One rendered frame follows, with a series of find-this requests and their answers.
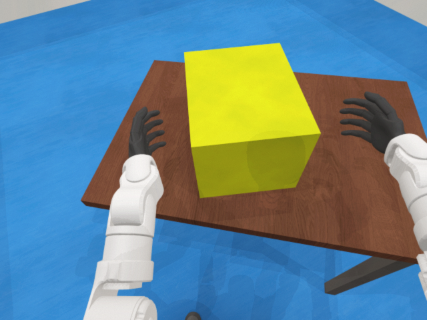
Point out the robot left upper arm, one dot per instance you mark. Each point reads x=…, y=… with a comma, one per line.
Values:
x=122, y=308

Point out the left robot hand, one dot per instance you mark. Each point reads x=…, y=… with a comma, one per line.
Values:
x=139, y=140

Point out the carton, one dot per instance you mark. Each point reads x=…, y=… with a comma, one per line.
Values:
x=251, y=128

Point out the robot left forearm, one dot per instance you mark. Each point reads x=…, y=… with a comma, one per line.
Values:
x=130, y=228

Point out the table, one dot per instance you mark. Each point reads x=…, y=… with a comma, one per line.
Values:
x=346, y=198

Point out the right robot hand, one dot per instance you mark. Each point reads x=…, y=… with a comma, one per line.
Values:
x=383, y=122

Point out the robot right forearm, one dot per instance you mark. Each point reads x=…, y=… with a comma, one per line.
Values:
x=406, y=156

